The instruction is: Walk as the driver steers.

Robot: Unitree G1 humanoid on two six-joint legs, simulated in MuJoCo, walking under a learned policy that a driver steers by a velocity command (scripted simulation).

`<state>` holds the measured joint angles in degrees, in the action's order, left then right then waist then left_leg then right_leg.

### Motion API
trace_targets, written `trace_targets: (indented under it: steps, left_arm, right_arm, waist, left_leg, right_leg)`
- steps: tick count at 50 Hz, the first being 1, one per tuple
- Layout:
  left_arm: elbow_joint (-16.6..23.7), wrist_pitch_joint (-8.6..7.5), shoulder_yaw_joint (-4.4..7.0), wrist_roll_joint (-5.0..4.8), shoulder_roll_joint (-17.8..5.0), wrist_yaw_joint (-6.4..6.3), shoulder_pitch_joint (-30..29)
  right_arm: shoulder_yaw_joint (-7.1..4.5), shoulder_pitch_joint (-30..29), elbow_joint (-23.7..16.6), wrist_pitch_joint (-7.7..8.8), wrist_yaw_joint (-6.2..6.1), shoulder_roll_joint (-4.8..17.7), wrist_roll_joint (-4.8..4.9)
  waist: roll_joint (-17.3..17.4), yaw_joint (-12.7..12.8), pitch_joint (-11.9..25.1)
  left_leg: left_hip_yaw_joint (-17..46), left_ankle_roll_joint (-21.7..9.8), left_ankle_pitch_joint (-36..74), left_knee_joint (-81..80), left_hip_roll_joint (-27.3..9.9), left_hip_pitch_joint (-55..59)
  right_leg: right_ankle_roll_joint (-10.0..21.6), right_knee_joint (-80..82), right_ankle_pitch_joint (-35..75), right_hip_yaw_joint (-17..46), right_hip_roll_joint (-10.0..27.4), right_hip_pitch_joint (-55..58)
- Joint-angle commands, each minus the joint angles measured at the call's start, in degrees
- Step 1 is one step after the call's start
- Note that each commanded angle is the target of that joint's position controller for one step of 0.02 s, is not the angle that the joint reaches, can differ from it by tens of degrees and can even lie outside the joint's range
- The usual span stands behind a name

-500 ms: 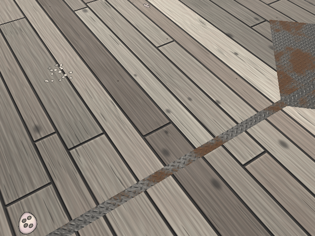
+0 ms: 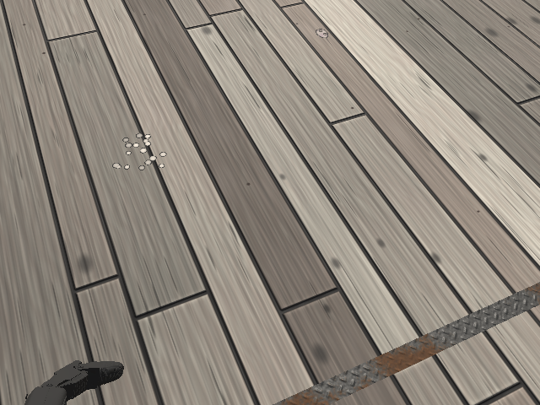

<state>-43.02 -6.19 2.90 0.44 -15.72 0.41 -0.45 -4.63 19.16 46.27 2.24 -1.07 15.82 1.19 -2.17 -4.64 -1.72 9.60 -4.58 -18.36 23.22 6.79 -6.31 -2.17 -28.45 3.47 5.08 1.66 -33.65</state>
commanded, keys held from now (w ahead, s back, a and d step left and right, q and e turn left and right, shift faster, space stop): no key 0.64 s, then w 0.36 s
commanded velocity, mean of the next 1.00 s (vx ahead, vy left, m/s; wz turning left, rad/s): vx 0.17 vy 0.00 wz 0.12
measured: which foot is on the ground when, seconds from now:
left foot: down 0.00-0.08, up 0.10-0.36, down 0.38-0.88, up 0.90-1.00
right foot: up 0.00-0.04, down 0.06-1.00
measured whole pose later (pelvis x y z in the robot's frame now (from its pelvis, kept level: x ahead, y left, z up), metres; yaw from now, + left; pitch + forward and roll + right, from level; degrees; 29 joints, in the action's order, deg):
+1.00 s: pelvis +0.25 -0.03 +0.00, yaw +5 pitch +1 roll +1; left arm -56.7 -5.6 2.4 -0.5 -14.4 1.4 19.9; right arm -3.8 15.2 47.3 4.4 -0.5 15.3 1.6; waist 0.9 2.0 0.6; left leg 0.6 -1.9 -22.3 62.9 -0.9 -26.7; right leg 2.3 -26.0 -19.2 -0.9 -1.0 -7.8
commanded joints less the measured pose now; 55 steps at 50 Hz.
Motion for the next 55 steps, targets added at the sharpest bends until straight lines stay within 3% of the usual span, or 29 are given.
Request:
trace_targets:
  steps: [1, 2, 3, 4, 5, 6, 7, 8, 10, 12, 14, 18, 20, 21, 22, 23, 25, 32, 35, 38, 41, 42, 43, 44, 45, 46, 48, 51, 55]
  left_arm:
    - [3.6, -1.52, 1.83, 0.27, -6.6, 0.56, -0.2]
    - [2.6, -1.9, 2.05, 0.85, -7.1, 0.51, 3.7]
    - [2.1, -2.3, 2.44, 2.05, -9.3, 0.34, 8.6]
    - [1.9, -2.0, 2.83, 3.44, -12.4, 0.05, 14.0]
    - [0.3, -0.71, 2.99, 1.29, -11.3, 0.45, 17.1]
    - [1.8, 0.29, 2.27, -0.21, -8.4, 0.54, 14.3]
    - [2.6, 1.19, 1.45, -0.08, -6.2, 0.29, 10.8]
    - [2.6, 1.78, 0.48, 0.45, -4.5, 0.33, 7.6]
    - [1.9, 2.33, -0.12, 1.32, -3.7, 0.58, 3.6]
    - [1.1, 2.51, 0.36, 1.41, -4.8, 0.62, 2.7]
    - [0.0, 2.72, 0.78, 0.78, -5.8, 0.31, 4.0]
    - [-1.0, 3.95, 0.25, -0.42, -5.5, 0.09, 4.1]
    - [-2.1, 3.77, -1.0, 0.53, -2.5, 0.57, 7.0]
    - [-2.2, 3.62, -0.91, 0.77, -2.1, 0.8, 10.2]
    - [-2.8, 3.81, -0.89, 1.08, -2.7, 0.54, 8.5]
    - [-2.9, 4.03, -0.64, 0.8, -3.5, 0.31, 7.6]
    - [-4.0, 4.43, -0.54, 0.69, -3.9, -0.29, 8.7]
    - [-6.8, 4.21, -0.45, 0.09, -3.7, -0.5, 9.2]
    - [-8.4, 4.79, -0.25, -0.54, -3.7, -0.67, 10.1]
    - [-7.2, 3.05, -0.33, -1.44, -2.6, -0.38, 8.0]
    - [-7.9, 0.4, 0.03, -1.87, -3.0, 0.62, 10.2]
    - [-9.9, 0.05, 0.41, -1.95, -3.6, 0.9, 14.6]
    - [-11.9, -0.14, 1.22, -1.89, -6.2, 1.02, 19.5]
    - [-14.0, -0.15, 2.86, -2.11, -11.5, 0.97, 24.9]
    - [-14.1, -0.1, 3.04, -1.26, -12.5, 1.13, 29.2]
    - [-13.7, -0.23, 1.96, -0.7, -9.3, 1.05, 27.5]
    - [-12.0, -0.23, 1.15, -0.92, -6.9, 0.97, 23.8]
    - [-12.1, 1.1, 0.04, -0.83, -4.6, 0.46, 23.4]
    - [-11.6, 1.85, 0.5, -0.73, -7.8, -1.06, 23.2]
  right_arm:
    - [-1.83, 0.8, -2.8, -0.54, -1.1, 7.6, -0.39]
    - [-1.53, -0.9, -3.6, -0.61, -1.23, 6.9, -0.43]
    - [-0.77, -1.4, -4.9, -0.35, -1.13, 5.0, -0.96]
    - [0.13, 5.0, -5.2, 0.06, -1.06, 2.5, -1.43]
    - [0.44, 12.4, -4.6, 0.31, -0.55, 4.2, -0.46]
    - [-0.74, 10.9, -3.2, -0.29, -0.37, 9.2, 0.24]
    - [-1.11, 4.1, -4.2, -1.32, -0.62, 10.1, 0.44]
    - [-1.01, 0.7, -4.8, -2.4, -0.97, 9.2, -0.01]
    - [-0.48, 0.6, -5.0, -3.93, -1.37, 5.9, -0.75]
    - [0.49, 2.0, -4.4, -3.81, -1.49, 2.8, -1.21]
    - [0.87, 0.7, -4.3, -3.29, -1.35, 2.6, -1.35]
    - [0.56, -1.0, -3.8, -3.81, -0.77, 3.6, -1.76]
    - [0.28, -3.8, -5.9, -3.96, -1.12, 6.7, -3.06]
    - [-0.32, -6.3, -5.5, -4.1, -1.31, 9.6, -2.43]
    - [0.31, -6.9, -5.3, -3.77, -0.91, 5.8, -2.38]
    - [0.82, -7.1, -5.0, -3.3, -0.7, 4.2, -2.82]
    - [0.9, -7.4, -4.8, -2.23, -0.57, 4.2, -2.61]
    - [0.88, -5.7, -3.2, -1.38, -0.85, 4.1, -1.76]
    - [0.24, -3.5, -1.7, -1.87, -0.76, 5.4, -1.01]
    - [-0.4, -0.2, -0.9, -0.72, -0.54, 7.4, -0.28]
    - [-0.54, -2.4, -0.8, 0.81, -0.42, 7.5, 0.09]
    - [-0.32, -5.5, -1.7, 0.87, -0.28, 6.7, 0.08]
    - [0.23, -9.9, -3.6, 1.04, -0.26, 4.7, 0.18]
    - [0.81, -11.2, -5.5, 2.03, -0.32, 1.8, 0.0]
    - [0.49, -11.4, -6.0, 3.12, -0.51, 3.3, -0.02]
    - [-0.09, -10.2, -5.5, 3.77, -0.16, 5.0, 0.79]
    - [0.14, -10.1, -4.7, 3.97, 0.62, 3.8, 0.9]
    - [0.16, -12.1, -5.2, 3.51, 1.67, 2.1, -0.03]
    - [1.68, -19.5, -7.6, 3.31, 2.46, -1.0, -0.04]
  waist:
    - [9.3, 2.4, 4.4]
    - [9.3, 4.8, 6.2]
    - [7.1, 6.9, 11.6]
    - [-4.4, 6.1, 20.0]
    - [-15.8, 5.1, 28.4]
    - [-7.6, 5.9, 24.5]
    - [-3.2, 6.6, 16.6]
    - [-0.7, 5.8, 10.9]
    - [-3.0, 2.6, 5.9]
    - [-6.0, 2.0, 6.6]
    - [-6.1, 3.0, 9.8]
    - [-4.4, 2.1, 8.7]
    - [0.8, 3.6, 5.9]
    - [8.7, 7.7, 4.1]
    - [9.2, 6.1, 3.1]
    - [8.5, 5.8, 1.0]
    - [7.7, 5.8, -0.1]
    - [3.5, 5.1, 3.5]
    - [5.2, 4.6, 1.9]
    - [10.7, 3.3, -3.8]
    - [11.8, 5.8, -4.3]
    - [10.8, 8.3, -2.6]
    - [5.6, 10.5, -2.5]
    - [-8.3, 10.6, -1.3]
    - [-14.4, 13.0, 0.2]
    - [-7.9, 10.9, -0.4]
    - [-2.3, 8.9, -1.6]
    - [-3.2, 8.0, -1.8]
    - [-2.6, 9.1, -3.2]
  left_leg:
    - [10.2, -4.2, 29.8, 4.6, -12.7, 0.9]
    - [9.4, -2.7, 33.2, 9.3, -11.0, 1.1]
    - [7.6, -0.5, 29.9, 18.5, -7.9, -2.5]
    - [3.4, 3.3, 3.5, 35.9, -1.9, -16.1]
    - [1.5, 5.5, -23.8, 48.9, 0.8, -25.4]
    - [3.6, 6.5, -20.5, 54.0, -2.6, -28.5]
    - [0.8, 7.4, -16.8, 54.9, -4.3, -30.9]
    - [-0.7, 7.7, -14.3, 51.4, -6.0, -30.2]
    - [-2.9, 7.8, -10.8, 40.0, -8.7, -21.5]
    - [-6.4, 8.1, -8.5, 29.1, -8.3, -14.2]
    - [-6.8, 7.9, -2.8, 21.5, -8.5, -10.4]
    - [-8.6, 5.4, 9.0, 6.2, -7.4, -1.1]
    - [-0.3, 1.9, 12.6, 0.4, -14.4, 2.1]
    - [0.9, -0.5, 4.1, 0.4, -15.6, -4.4]
    - [-0.2, -0.2, -6.4, -1.6, -13.5, -10.7]
    - [-1.1, 1.2, -8.5, -2.2, -12.0, -12.9]
    - [-2.4, 2.9, -1.9, -0.7, -11.0, -12.5]
    - [-3.8, 2.8, 13.8, 4.0, -10.1, -7.0]
    - [-2.7, 0.3, -7.1, 1.6, -9.8, -8.2]
    - [10.7, -5.8, -22.6, -6.5, -18.0, -7.6]
    - [14.2, -7.3, -11.4, -5.5, -21.0, -7.5]
    - [9.8, -5.2, -6.8, -2.8, -18.6, -10.9]
    - [1.9, -1.7, -1.7, 4.6, -13.4, -15.2]
    - [-9.0, 3.0, 1.2, 20.8, -5.0, -25.1]
    - [-7.9, 4.8, -11.8, 35.1, -3.3, -37.4]
    - [-4.5, 3.7, -14.0, 42.8, -6.2, -42.5]
    - [-5.3, 1.8, -5.6, 44.9, -10.4, -46.4]
    - [-8.5, 2.8, 3.2, 35.9, -12.6, -40.8]
    - [-12.0, 4.8, 14.1, 17.3, -10.0, -30.8]
  right_leg:
    - [2.3, 2.6, -0.5, -2.1, -2.8, 8.8]
    - [3.8, 5.7, 3.5, -3.2, -2.6, 14.0]
    - [6.7, 4.0, 17.1, 0.0, 2.8, 25.3]
    - [14.9, -1.2, 40.7, 13.6, 16.5, 44.5]
    - [23.3, 0.0, 36.0, 29.5, 25.8, 53.4]
    - [21.7, 2.9, 18.8, 28.9, 23.6, 47.7]
    - [18.7, 4.6, 9.7, 21.8, 19.9, 40.3]
    - [17.2, 7.0, 5.5, 16.9, 16.8, 31.6]
    - [14.6, 11.0, 1.9, 9.5, 11.5, 18.1]
    - [14.7, 11.6, 9.0, 4.1, 8.9, 14.6]
    - [15.5, 10.8, 12.6, 3.6, 9.8, 17.3]
    - [12.4, 10.5, -12.1, 3.4, 8.5, 14.3]
    - [6.0, 7.9, -27.1, 1.4, 4.6, 9.2]
    - [3.6, 6.6, -26.8, -3.5, -0.1, 11.6]
    - [2.1, 4.6, -22.3, -5.0, -0.6, 17.3]
    - [2.1, 4.1, -20.4, -4.8, -0.5, 18.1]
    - [2.8, 3.6, -18.0, -4.2, 0.1, 17.9]
    - [3.0, 1.7, -8.4, -4.1, 0.7, 20.1]
    - [3.6, -1.9, -26.8, -7.5, -2.6, 17.1]
    - [4.8, -10.3, -30.5, -8.8, -3.5, 7.6]
    - [8.1, -7.2, -26.1, -6.3, -1.4, 10.3]
    - [8.9, -2.7, -23.5, -5.4, -1.1, 18.2]
    - [10.2, 2.7, -24.4, 0.1, 1.8, 23.4]
    - [14.0, 9.0, -23.1, 15.0, 8.9, 33.9]
    - [19.6, 15.0, -16.4, 31.7, 18.5, 43.1]
    - [19.8, 13.6, -13.2, 30.8, 19.9, 44.8]
    - [17.0, 13.5, -9.3, 21.5, 17.3, 44.0]
    - [13.7, 17.1, -1.8, 10.0, 12.4, 38.6]
    - [12.6, 20.4, -1.2, 1.7, 8.9, 30.1]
